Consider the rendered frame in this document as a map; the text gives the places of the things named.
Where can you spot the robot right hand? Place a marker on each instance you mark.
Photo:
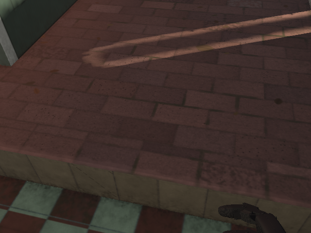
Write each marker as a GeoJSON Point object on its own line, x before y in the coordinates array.
{"type": "Point", "coordinates": [264, 222]}

